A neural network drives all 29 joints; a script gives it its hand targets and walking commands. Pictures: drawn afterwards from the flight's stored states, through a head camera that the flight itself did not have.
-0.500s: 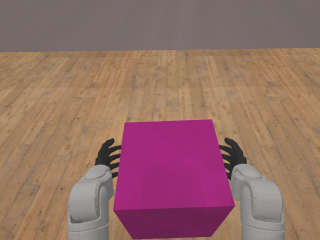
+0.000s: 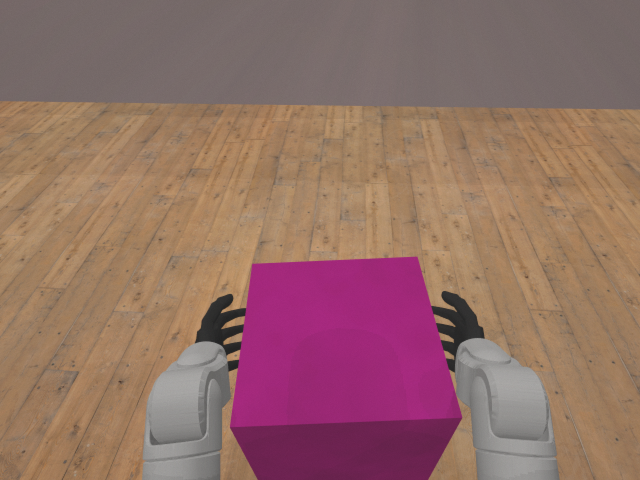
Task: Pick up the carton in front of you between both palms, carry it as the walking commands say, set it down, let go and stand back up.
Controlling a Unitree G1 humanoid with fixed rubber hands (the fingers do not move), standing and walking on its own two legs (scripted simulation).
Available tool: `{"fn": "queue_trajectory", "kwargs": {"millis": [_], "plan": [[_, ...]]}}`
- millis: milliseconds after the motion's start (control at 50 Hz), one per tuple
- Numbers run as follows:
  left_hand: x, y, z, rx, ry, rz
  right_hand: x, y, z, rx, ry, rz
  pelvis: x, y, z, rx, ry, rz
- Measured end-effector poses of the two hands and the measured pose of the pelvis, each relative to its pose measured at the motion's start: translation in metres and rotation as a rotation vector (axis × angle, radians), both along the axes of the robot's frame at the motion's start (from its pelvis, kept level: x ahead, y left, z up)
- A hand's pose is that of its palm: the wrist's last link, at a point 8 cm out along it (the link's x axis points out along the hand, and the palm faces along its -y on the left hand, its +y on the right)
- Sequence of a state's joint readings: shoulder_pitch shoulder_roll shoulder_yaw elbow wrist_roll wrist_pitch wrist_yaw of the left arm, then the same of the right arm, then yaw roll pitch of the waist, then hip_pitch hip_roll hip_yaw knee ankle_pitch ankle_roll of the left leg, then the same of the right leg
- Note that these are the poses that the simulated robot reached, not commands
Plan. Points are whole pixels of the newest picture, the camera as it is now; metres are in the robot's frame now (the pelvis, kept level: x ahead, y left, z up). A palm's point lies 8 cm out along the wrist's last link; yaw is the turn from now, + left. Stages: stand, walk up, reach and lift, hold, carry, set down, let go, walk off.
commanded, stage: carry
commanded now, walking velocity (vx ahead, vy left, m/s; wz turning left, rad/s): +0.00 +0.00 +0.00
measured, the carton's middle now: (339, 380) +0.26 +0.00 -0.01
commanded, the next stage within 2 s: hold in 1.18 s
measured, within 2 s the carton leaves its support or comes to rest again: neither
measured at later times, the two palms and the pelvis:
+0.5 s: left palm (212, 380) +0.24 +0.15 +0.04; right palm (463, 378) +0.24 -0.15 +0.04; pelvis -0.05 +0.00 +0.00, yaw +0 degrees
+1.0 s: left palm (203, 388) +0.23 +0.16 +0.04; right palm (460, 385) +0.23 -0.14 +0.04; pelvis -0.05 +0.01 +0.00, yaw +0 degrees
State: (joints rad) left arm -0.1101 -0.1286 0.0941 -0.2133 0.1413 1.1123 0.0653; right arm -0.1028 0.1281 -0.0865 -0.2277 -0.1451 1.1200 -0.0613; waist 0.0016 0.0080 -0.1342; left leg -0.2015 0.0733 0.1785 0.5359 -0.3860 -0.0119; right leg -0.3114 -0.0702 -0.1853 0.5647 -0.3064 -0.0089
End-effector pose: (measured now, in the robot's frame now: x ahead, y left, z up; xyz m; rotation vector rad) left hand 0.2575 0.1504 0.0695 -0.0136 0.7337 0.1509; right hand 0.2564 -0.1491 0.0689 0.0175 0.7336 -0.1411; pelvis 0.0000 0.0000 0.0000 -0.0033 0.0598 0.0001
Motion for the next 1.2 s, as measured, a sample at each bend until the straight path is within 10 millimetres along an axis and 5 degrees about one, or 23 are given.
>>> {"fn": "queue_trajectory", "kwargs": {"millis": [280,540,1200], "plan": [[-0.017,0.001,-0.015,0.039,-0.025,-0.034,-0.018,0.000,-0.015,-0.037,-0.025,0.027,-0.024,0.001,0.004,0.002,-0.026,-0.001],[-0.015,0.003,-0.029,0.052,-0.068,-0.043,-0.016,0.003,-0.030,-0.053,-0.068,0.040,-0.047,0.004,0.005,0.005,-0.026,-0.002],[-0.029,0.014,-0.026,0.047,-0.068,-0.039,-0.030,0.014,-0.025,-0.053,-0.069,0.035,-0.056,0.014,0.004,0.002,-0.047,0.001]]}}
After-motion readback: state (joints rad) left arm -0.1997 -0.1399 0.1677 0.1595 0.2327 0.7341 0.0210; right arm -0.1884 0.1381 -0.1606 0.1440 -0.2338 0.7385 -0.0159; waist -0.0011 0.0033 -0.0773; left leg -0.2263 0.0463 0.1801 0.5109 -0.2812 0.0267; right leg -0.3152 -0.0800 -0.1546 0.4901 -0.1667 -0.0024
